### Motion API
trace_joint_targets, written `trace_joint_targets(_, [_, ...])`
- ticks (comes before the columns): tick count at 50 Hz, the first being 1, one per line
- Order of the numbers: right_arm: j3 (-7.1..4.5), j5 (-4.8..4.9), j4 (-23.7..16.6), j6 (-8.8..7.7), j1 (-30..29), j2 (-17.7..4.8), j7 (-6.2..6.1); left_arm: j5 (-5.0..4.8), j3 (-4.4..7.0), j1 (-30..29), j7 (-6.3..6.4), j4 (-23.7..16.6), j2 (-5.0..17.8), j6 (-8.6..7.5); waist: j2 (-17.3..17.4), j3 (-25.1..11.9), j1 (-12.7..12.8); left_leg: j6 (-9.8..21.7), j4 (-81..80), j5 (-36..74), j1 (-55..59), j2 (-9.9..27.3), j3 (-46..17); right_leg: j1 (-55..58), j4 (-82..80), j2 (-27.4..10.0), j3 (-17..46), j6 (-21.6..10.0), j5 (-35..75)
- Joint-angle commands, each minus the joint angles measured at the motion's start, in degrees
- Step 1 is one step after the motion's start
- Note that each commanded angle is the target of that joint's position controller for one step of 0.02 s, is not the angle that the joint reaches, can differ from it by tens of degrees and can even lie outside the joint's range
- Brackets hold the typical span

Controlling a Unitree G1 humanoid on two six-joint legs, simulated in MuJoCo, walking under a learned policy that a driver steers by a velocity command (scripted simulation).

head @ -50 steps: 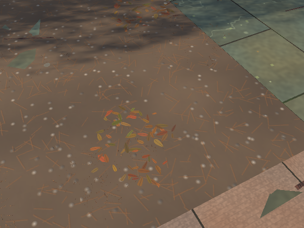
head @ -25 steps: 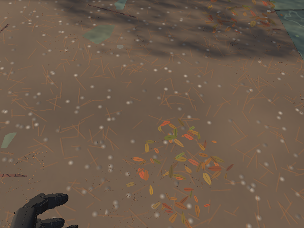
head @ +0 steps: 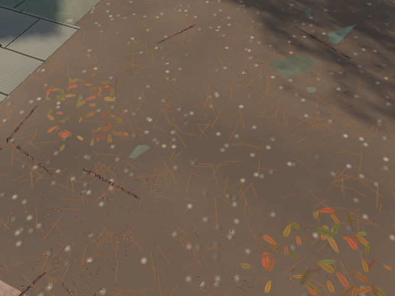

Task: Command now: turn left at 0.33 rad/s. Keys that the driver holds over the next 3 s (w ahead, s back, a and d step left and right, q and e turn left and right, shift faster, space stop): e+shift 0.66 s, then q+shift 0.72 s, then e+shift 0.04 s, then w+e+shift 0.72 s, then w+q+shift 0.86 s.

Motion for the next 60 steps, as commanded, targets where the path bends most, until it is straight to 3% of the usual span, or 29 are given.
trace_joint_targets(1, [0.92,-1.15,-5.04,-1.91,-2.65,-0.09,-0.29,-0.64,2.83,0.06,-1.15,-2.25,11.12,-0.25,-9.35,-9.9,1.52,0.59,-10.8,-3.69,3.87,-0.89,1.92,8.37,-6.53,-12.96,11.22,-12.7,12.45])
trace_joint_targets(5, [0.97,-1.55,-0.67,-2.28,1.81,0.29,-0.18,-2.69,1.51,0.57,-3.21,0.09,9.39,-0.84,-11.65,-8.28,-0.99,2.75,-36.36,5.71,18.58,-3.65,5.06,2.89,-3.12,-11.03,12.77,-10.68,10.51])
trace_joint_targets(6, [0.48,-1.41,-0.12,-2.37,2.65,-1.27,-0.22,-3.54,1.81,2.01,-3.35,0.71,10.68,-0.92,-11.9,-7.55,-1.67,4.37,-43.93,11.3,23.44,-4.69,5.51,0.59,-1.38,-10.41,13.51,-8.99,12.64])
trace_joint_targets(7, [-0.26,-1.39,-0.34,-2.35,3.61,-4.27,-0.62,-3.51,1.78,3.94,-3.56,0.93,10.7,-1.43,-10.77,-9.3,-1.51,6.34,-43.75,15.06,30.41,-0.95,1.69,-3.69,0.24,-9.45,14.56,-5.59,9.71])
trace_joint_targets(8, [-1.08,-2.13,-0.88,-1.91,6.31,-8.31,-1.36,-2.06,0.73,3.3,-4.12,-0.46,7.08,-2.12,-0.4,-13.06,-1.7,10.29,-41.82,28.64,37.71,10.51,-8.01,-10.35,10.28,-5.08,10.77,-1.25,-2.98])
trace_joint_targets(9, [-2.48,-2.97,0.23,-1.23,3.03,-11.71,-1.36,-3.01,0.64,2.98,-3.98,-2.19,5.55,-2.7,15.09,-10.59,-0.54,18.39,-43.09,29.26,30.46,19.33,-12.9,-17.99,16.57,0.61,1.63,2.05,-19.17])
trace_joint_targets(10, [-1.71,-3.81,-1.67,-2.0,1.33,-7.92,-1.25,-3.06,2.07,0.86,-3.4,-1.7,10.3,-2.32,11.82,-9.21,-3.73,21.6,-45.33,29.84,27.0,19.87,-13.16,-18.27,29.62,-0.86,3.73,3.86,-24.55])
trace_joint_targets(11, [-0.86,-4.02,-1.76,-2.72,-0.81,-5.17,-1.35,-3.7,3.32,2.15,-2.97,-0.99,11.57,-1.4,10.38,-7.71,-2.55,21.06,-45.86,31.77,25.51,18.84,-10.38,-20.48,39.0,-0.69,4.82,4.41,-24.41])
trace_joint_targets(14, [-0.08,-1.98,-2.1,-4.25,-8.11,-2.12,-1.6,-2.88,3.56,7.21,-1.49,0.56,8.93,2.11,8.34,-4.87,0.77,16.89,-45.98,30.54,23.07,14.32,-0.34,-21.89,44.14,-2.83,5.63,6.9,-15.93])
trace_joint_targets(19, [-1.4,-1.79,-0.19,-3.73,-6.72,-4.04,-1.91,-2.58,2.0,2.56,-3.84,-4.86,5.23,2.39,6.68,-7.06,-1.82,16.53,-43.76,29.36,26.07,15.49,5.61,-16.8,27.82,-4.92,1.91,6.69,-10.8])
trace_joint_targets(24, [-2.66,0.65,1.74,-4.25,-7.57,-5.71,-0.36,-2.82,3.74,7.88,-4.69,-5.81,8.05,3.13,5.74,-8.48,0.88,12.38,-35.05,28.63,23.73,17.31,9.7,-4.36,11.61,-1.12,-3.2,1.56,-4.95])
trace_joint_targets(25, [-2.43,0.54,3.26,-4.43,-4.45,-3.99,0.14,-2.51,4.88,11.11,-3.75,-4.88,10.08,3.07,1.03,-9.15,1.71,9.01,-27.57,23.35,19.78,14.07,12.83,2.76,6.07,0.56,-1.05,-0.75,2.0])
trace_joint_targets(26, [-1.79,-1.44,1.82,-4.63,-4.1,-1.77,0.32,-2.46,7.41,15.02,-2.4,-5.33,18.51,2.68,-15.37,-9.27,2.45,2.95,-8.62,5.13,4.09,6.83,17.27,14.49,1.32,-10.12,17.2,-6.89,27.74])
trace_joint_targets(27, [-0.49,-2.87,-2.86,-4.96,-10.88,0.88,-0.11,-0.41,7.65,14.76,-2.66,-7.1,22.83,1.23,-24.36,-13.16,2.9,0.27,5.44,-18.72,-11.05,-3.11,7.95,18.12,-2.25,-20.86,40.01,-19.94,32.49])
trace_joint_targets(28, [-1.2,-2.21,-2.26,-5.11,-13.82,-2.31,-0.35,0.05,6.68,14.71,-3.43,-7.4,19.34,-0.27,-13.67,-15.8,5.77,1.48,10.62,-17.5,-12.5,-1.95,0.27,18.67,-4.34,-21.28,37.25,-20.41,24.57])
trace_joint_targets(30, [-1.45,-1.37,-0.83,-5.3,-12.99,-2.59,-1.16,-2.05,5.6,9.61,-2.56,-7.27,15.92,-1.08,-6.42,-10.4,1.93,3.7,6.71,-7.38,-12.31,-0.26,-1.7,13.24,-4.14,-15.39,29.28,-14.13,14.25])
trace_joint_targets(32, [-1.95,-2.11,0.22,-5.06,-11.26,-3.49,-1.47,-2.77,4.52,3.63,-1.27,-9.07,13.69,0.07,-7.9,-9.29,-0.87,3.33,2.23,0.14,-7.23,-0.79,-1.3,6.79,-4.14,-11.4,24.99,-11.12,13.7])
trace_joint_targets(36, [-0.89,-1.29,4.22,-4.46,-6.13,-1.25,-0.67,-1.39,3.18,2.99,-0.12,-9.24,11.39,0.61,-7.34,-12.77,-0.87,0.96,-4.74,6.25,-2.31,-1.47,1.22,7.53,-2.63,-10.19,18.96,-10.68,19.15])
trace_joint_targets(40, [0.72,-1.04,5.19,-3.97,-5.93,1.26,0.24,0.34,0.57,2.1,-0.81,-6.79,6.19,0.13,-9.41,-11.51,0.27,1.08,-16.81,8.47,8.19,2.1,2.14,2.88,-4.05,-9.61,14.71,-10.2,11.49])
trace_joint_targets(42, [0.45,-0.49,4.59,-3.92,-6.95,-0.69,0.63,1.02,0.74,2.34,-1.65,-5.45,7.72,-0.29,-10.34,-7.89,1.61,2.1,-20.19,7.06,10.92,1.71,3.39,0.37,-5.49,-10.6,15.12,-10.85,5.02])
trace_joint_targets(45, [-0.47,0.39,2.5,-4.13,-8.03,-4.42,0.78,0.12,2.26,2.25,-1.48,-4.44,12.31,0.23,-10.05,-3.56,2.54,3.72,-21.26,0.28,5.86,0.41,4.91,3.87,-4.24,-13.96,17.85,-12.44,7.84])
trace_joint_targets(48, [-0.3,0.67,2.38,-4.45,-4.88,-3.07,1.46,-1.0,2.63,1.9,-0.45,-4.16,12.03,1.05,-8.36,-5.38,1.5,4.73,-22.85,-1.66,4.31,0.21,5.68,10.68,-0.32,-16.83,18.1,-12.81,22.4])
trace_joint_targets(51, [-0.45,0.74,3.11,-4.5,-0.51,-2.32,2.15,-1.98,3.0,0.06,0.3,-4.39,11.15,1.72,-7.23,-7.2,-1.16,7.17,-34.3,9.28,11.07,-1.23,6.93,10.66,5.14,-14.65,12.65,-8.58,24.44])
trace_joint_targets(52, [-1.28,0.34,3.01,-4.5,0.85,-4.77,1.81,-1.88,3.1,0.65,0.39,-4.48,10.23,1.43,-3.16,-7.95,-1.24,9.65,-38.7,21.61,16.05,0.66,0.94,7.0,11.38,-10.61,8.61,-4.6,16.78])
trace_joint_targets(53, [-3.25,0.03,2.32,-4.77,2.19,-11.69,1.04,0.23,2.74,-1.12,0.15,-7.08,8.21,0.74,10.78,-9.07,0.34,16.5,-39.92,43.42,24.39,11.14,-16.77,-5.6,24.99,-1.56,0.79,1.58,2.31])
trace_joint_targets(54, [-3.3,-1.13,2.66,-5.08,6.84,-11.55,1.14,1.02,2.22,-8.09,-0.05,-9.01,7.16,0.06,15.19,-10.0,-4.78,25.89,-43.37,51.25,32.33,17.44,-29.45,-20.22,36.47,6.83,4.79,4.13,-27.28])
trace_joint_targets(55, [-2.8,-2.02,2.58,-5.74,7.14,-10.09,1.06,0.17,2.38,-6.63,-0.52,-8.55,7.32,-0.41,8.22,-12.27,-4.37,26.29,-43.31,48.21,34.87,17.33,-26.95,-23.25,43.93,4.82,10.03,4.13,-28.83])
trace_joint_targets(57, [-2.7,0.01,1.44,-5.64,0.99,-8.49,0.36,-1.03,2.68,-4.59,-0.89,-6.66,7.36,-0.47,1.5,-10.45,-1.26,20.91,-41.89,44.12,33.81,11.6,-19.37,-25.51,44.1,2.66,11.1,4.67,-20.58])
trace_joint_targets(60, [-2.34,0.77,0.05,-3.51,-2.02,-7.31,-1.02,-1.09,2.64,-4.68,-1.16,-6.12,6.34,-0.75,3.0,-10.45,-0.28,18.7,-42.27,41.97,30.23,6.92,-16.46,-21.08,36.74,3.28,9.94,6.77,-13.41])
Next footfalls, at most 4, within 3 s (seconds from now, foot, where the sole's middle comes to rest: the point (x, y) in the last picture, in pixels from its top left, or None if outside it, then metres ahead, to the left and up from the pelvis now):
0.14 left None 0.04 0.15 -0.78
0.50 right None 0.02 -0.12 -0.78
1.04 left None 0.11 0.07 -0.78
1.48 right None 0.15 -0.15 -0.78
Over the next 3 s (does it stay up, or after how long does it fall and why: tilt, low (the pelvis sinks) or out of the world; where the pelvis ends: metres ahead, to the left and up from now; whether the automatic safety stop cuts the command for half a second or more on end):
stays up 1.02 -0.39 0.00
